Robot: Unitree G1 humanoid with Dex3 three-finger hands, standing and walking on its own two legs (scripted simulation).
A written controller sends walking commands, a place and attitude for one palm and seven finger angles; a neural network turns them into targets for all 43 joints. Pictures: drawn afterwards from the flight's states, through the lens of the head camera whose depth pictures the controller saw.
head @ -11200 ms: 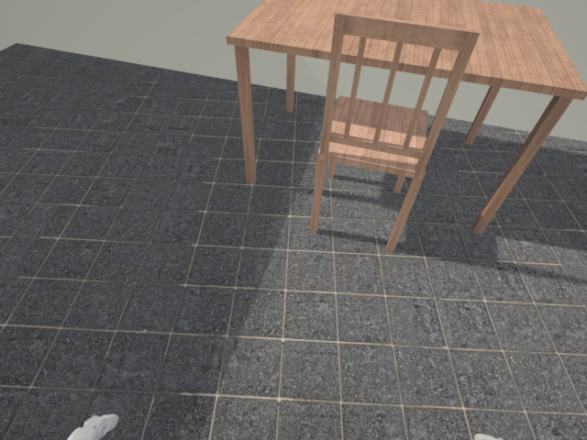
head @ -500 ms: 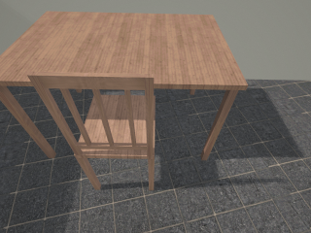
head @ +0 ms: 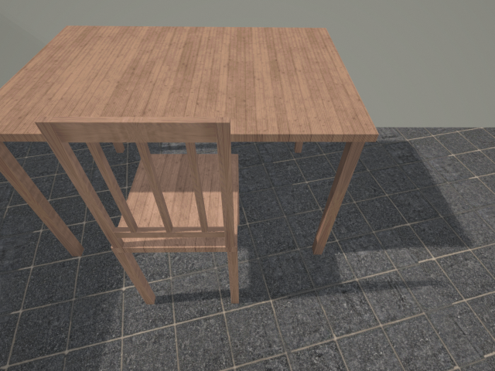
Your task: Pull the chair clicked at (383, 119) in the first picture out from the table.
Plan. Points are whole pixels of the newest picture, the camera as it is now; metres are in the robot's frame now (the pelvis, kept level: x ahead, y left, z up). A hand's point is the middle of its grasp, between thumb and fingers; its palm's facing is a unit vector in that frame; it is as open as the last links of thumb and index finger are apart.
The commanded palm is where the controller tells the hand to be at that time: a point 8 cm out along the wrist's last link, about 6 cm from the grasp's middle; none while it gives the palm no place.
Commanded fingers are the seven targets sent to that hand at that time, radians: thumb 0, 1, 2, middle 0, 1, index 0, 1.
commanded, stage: look again from close up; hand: left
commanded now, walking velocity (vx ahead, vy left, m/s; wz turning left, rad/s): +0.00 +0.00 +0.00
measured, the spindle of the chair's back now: (157, 192) +0.52 +0.24 -0.08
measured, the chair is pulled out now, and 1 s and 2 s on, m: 0.00 0.00 0.00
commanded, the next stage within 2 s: shuffle to correct the standing spot in 0.96 s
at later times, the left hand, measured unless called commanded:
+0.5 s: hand out of the picture +0.04 +0.20 -0.19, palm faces +0.02 -0.98 -0.19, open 7.3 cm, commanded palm none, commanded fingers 0.00 0.90 0.90 -0.20 -0.30 -0.20 -0.30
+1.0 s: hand out of the picture +0.00 +0.21 -0.19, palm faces +0.01 -0.99 -0.16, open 7.3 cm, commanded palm none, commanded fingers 0.00 0.90 0.90 -0.20 -0.30 -0.20 -0.30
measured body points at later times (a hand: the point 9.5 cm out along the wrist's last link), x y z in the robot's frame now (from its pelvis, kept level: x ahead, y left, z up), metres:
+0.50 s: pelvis +0.03 +0.03 -0.01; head +0.03 +0.04 +0.44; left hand +0.04 +0.25 -0.17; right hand +0.04 -0.20 -0.16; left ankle +0.04 +0.11 -0.74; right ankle -0.04 -0.08 -0.74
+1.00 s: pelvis +0.03 +0.04 +0.00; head +0.04 +0.06 +0.44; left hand +0.00 +0.26 -0.17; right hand +0.05 -0.19 -0.15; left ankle +0.04 +0.11 -0.74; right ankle -0.04 -0.08 -0.74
